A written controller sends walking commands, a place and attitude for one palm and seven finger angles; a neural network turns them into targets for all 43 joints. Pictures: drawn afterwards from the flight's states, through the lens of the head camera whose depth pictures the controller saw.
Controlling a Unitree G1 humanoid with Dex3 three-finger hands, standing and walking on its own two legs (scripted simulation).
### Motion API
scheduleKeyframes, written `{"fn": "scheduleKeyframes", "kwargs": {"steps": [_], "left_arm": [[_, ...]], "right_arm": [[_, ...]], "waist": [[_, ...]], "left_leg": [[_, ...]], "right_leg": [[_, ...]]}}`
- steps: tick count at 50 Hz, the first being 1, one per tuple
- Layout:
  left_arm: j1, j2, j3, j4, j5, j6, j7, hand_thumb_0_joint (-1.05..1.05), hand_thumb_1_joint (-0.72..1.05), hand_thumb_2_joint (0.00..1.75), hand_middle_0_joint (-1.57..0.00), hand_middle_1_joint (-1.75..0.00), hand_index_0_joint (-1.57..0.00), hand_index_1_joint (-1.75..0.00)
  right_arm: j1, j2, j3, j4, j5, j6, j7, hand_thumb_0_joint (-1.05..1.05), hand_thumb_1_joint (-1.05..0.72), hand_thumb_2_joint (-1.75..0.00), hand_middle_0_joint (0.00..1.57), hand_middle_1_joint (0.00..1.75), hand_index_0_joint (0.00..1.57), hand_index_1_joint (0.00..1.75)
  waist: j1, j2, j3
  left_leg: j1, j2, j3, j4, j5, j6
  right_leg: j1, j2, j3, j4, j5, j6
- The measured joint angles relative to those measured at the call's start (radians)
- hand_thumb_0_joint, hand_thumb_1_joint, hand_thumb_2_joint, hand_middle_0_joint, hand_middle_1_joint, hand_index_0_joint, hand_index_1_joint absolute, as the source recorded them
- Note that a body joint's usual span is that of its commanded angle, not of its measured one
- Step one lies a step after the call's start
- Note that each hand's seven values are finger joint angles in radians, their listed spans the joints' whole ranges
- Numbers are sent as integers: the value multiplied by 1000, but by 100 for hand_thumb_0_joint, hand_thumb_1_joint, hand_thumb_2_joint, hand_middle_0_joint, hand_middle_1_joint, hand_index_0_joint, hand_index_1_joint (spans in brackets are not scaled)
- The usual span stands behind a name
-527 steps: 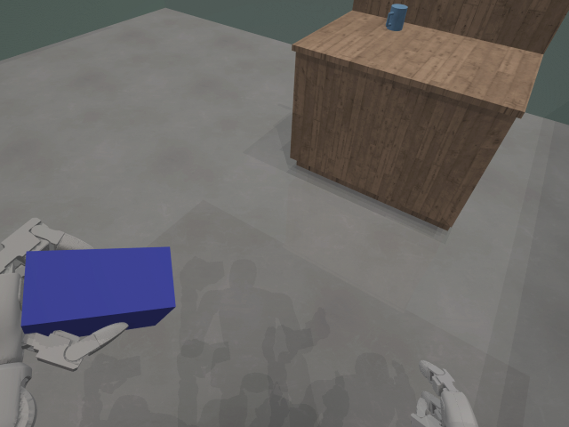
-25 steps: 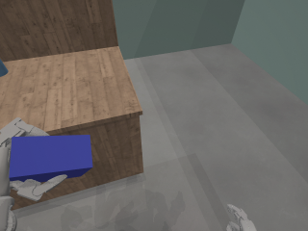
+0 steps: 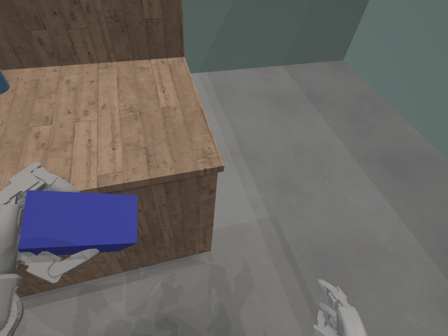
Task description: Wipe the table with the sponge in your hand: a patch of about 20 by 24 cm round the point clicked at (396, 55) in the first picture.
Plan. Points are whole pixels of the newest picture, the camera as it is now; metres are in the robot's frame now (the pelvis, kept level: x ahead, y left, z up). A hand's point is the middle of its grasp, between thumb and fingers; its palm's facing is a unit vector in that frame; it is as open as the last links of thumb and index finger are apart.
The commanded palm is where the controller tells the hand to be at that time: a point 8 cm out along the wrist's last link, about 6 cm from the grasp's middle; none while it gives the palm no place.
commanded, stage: shuffle to correct the standing spot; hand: left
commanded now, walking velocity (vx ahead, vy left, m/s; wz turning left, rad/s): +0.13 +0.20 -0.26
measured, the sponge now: (97, 225) +0.23 +0.21 +0.12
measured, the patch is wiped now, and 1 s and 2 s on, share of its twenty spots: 0.00 0.00 0.00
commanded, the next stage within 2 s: none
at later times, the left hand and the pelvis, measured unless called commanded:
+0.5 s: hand (44, 174) +0.27 +0.29 +0.16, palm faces +0.37 -0.86 -0.34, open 10.4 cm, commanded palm +0.23 +0.33 +0.18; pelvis +0.06 +0.06 -0.03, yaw -3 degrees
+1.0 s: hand (23, 146) +0.32 +0.35 +0.16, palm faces +0.29 -0.80 -0.52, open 10.4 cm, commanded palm +0.27 +0.38 +0.18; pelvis +0.08 +0.12 +0.00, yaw -6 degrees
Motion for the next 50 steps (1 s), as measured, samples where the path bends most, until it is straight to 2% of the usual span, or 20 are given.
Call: {"fn": "scheduleKeyframes", "kwargs": {"steps": [3, 6, 11, 16, 19, 21, 22, 23, 25, 26, 27, 29, 31, 33, 36, 39, 42, 44, 46, 50], "left_arm": [[-48, 5, 45, -27, -4, 2, 16, -2, -52, 99, -68, -135, -72, -135], [-66, -13, 55, -91, -14, -7, 30, -2, -52, 99, -68, -135, -72, -135], [-25, -31, 20, -149, -17, -18, 29, -2, -52, 99, -68, -135, -72, -135], [14, 2, 26, -118, -23, 15, 18, -2, -52, 99, -68, -135, -72, -135], [9, 22, 39, -130, -33, 31, 21, -2, -52, 99, -68, -135, -72, -135], [18, 17, 50, -169, -36, 17, 32, -2, -52, 99, -68, -135, -72, -135], [28, 9, 56, -196, -35, 8, 39, -2, -52, 99, -68, -135, -72, -135], [39, -2, 62, -224, -32, 1, 45, -2, -52, 99, -68, -135, -72, -135], [40, -21, 61, -275, -27, -5, 48, -2, -52, 99, -68, -135, -72, -135], [25, -25, 58, -285, -23, -9, 48, -2, -52, 99, -68, -135, -72, -135], [-1, -22, 58, -279, -16, -9, 47, -2, -52, 99, -68, -135, -72, -135], [-46, -2, 68, -231, -7, -16, 45, -2, -52, 99, -69, -135, -72, -135], [-65, 22, 88, -177, -7, -9, 44, -2, -52, 99, -69, -135, -72, -135], [-64, 33, 101, -137, -9, 2, 44, -2, -52, 99, -69, -135, -72, -135], [-20, 40, 107, -124, -12, 18, 46, -2, -52, 99, -69, -135, -72, -135], [24, 13, 68, -126, -13, 22, 37, -2, -52, 99, -69, -135, -73, -135], [85, -8, 44, -127, -23, 20, 31, -2, -52, 99, -69, -135, -73, -135], [133, -5, 54, -121, -20, 10, 38, -2, -52, 99, -69, -135, -73, -135], [157, 6, 69, -108, -13, 6, 50, -2, -52, 99, -69, -135, -73, -135], [128, 3, 72, -104, -7, 18, 76, -2, -52, 99, -69, -135, -73, -135]], "right_arm": [[-14, -2, 6, -3, -10, -8, 9, 1, -90, -90, 20, 30, 20, 30], [-41, -13, 4, -5, -16, -12, 22, 1, -90, -90, 20, 30, 20, 30], [-82, -25, -10, -25, -12, 13, 32, 1, -90, -90, 20, 30, 20, 30], [-87, -28, -25, -56, -5, 57, 27, 1, -90, -90, 20, 30, 20, 30], [-79, -39, -37, -57, 4, 77, 30, 1, -90, -90, 20, 30, 20, 30], [-77, -54, -41, -42, 8, 84, 41, 1, -90, -90, 20, 30, 20, 30], [-75, -59, -43, -36, 8, 88, 46, 1, -90, -90, 20, 30, 20, 30], [-73, -62, -44, -31, 5, 93, 50, 1, -90, -90, 20, 30, 20, 30], [-66, -76, -49, -29, 4, 96, 46, 1, -90, -90, 20, 30, 20, 30], [-67, -80, -57, -24, 6, 90, 40, 1, -90, -90, 20, 30, 20, 30], [-75, -71, -68, -14, 5, 83, 34, 1, -90, -90, 20, 30, 20, 30], [-82, -37, -79, 3, 5, 69, 23, 1, -90, -90, 20, 30, 20, 30], [-76, 1, -67, 7, 7, 58, 23, 1, -90, -90, 20, 30, 20, 30], [-60, 24, -45, 5, 14, 51, 30, 1, -90, -90, 20, 30, 20, 30], [-29, 28, -13, -9, 21, 48, 39, 1, -90, -90, 20, 30, 20, 30], [-28, 0, -14, 24, 13, 71, 42, 1, -90, -90, 20, 30, 20, 30], [-15, -25, -24, 61, 12, 94, 43, 1, -90, -90, 20, 30, 20, 30], [-8, -40, -33, 67, 9, 99, 36, 1, -90, -90, 20, 30, 20, 30], [-5, -56, -48, 64, 6, 99, 25, 1, -90, -90, 20, 30, 20, 30], [-14, -91, -81, 62, 4, 74, 0, 1, -90, -90, 20, 30, 20, 30]], "waist": [[13, 0, 14], [17, 12, 15], [-2, 34, -12], [-27, 53, -20], [-29, 53, 1], [-6, 39, 17], [6, 29, 23], [13, 19, 27], [12, 15, 40], [14, 14, 52], [20, 5, 70], [23, -2, 82], [2, -2, 73], [-22, 11, 58], [-40, 35, 26], [-73, 90, 29], [-75, 78, 18], [-69, 60, 11], [-61, 42, 13], [-45, 20, 35]], "left_leg": [[-7, 4, -11, 28, -25, 2], [-13, 8, -11, 62, -59, 6], [-10, 6, 11, 104, -112, 12], [-11, 4, 22, 159, -157, 2], [-120, 10, -1, 388, -117, -81], [-225, 9, -67, 584, -221, -87], [-261, 25, -102, 607, -261, -81], [-277, 52, -131, 564, -253, -77], [-250, 102, -171, 363, -86, -87], [-232, 100, -159, 338, -68, -114], [-224, 86, -135, 359, -83, -117], [-204, 68, -94, 365, -109, -96], [-183, 54, -74, 320, -93, -77], [-167, 47, -64, 268, -65, -71], [-176, 41, -37, 253, -60, -71], [-258, 36, -61, 480, -130, -82], [-334, 32, -53, 682, -96, -107], [-363, 55, -53, 714, -74, -115], [-361, 86, -58, 645, -61, -113], [-268, 124, -33, 356, -38, -95]], "right_leg": [[8, 3, -11, 2, -18, 2], [11, 7, -11, 14, -37, 6], [0, 6, 11, 68, -86, 11], [-4, 2, 21, 128, -138, -1], [3, -3, 6, 144, -158, 4], [-2, -3, 19, 160, -166, 21], [-7, -3, 31, 167, -168, 33], [-12, -5, 42, 177, -172, 45], [-24, -14, 57, 230, -202, 60], [-42, -27, 67, 293, -231, 44], [-68, -33, 89, 386, -280, 27], [-130, -13, 112, 573, -345, 8], [-172, 4, 84, 657, -352, 3], [-164, 12, 33, 575, -324, 2], [-79, 12, -29, 276, -198, -3], [-58, 17, -53, 236, -174, -51], [-26, -8, -41, 157, -140, -49], [-16, -25, -24, 108, -112, -39], [-11, -43, -11, 79, -95, -26], [-5, -85, -3, 82, -99, 6]]}}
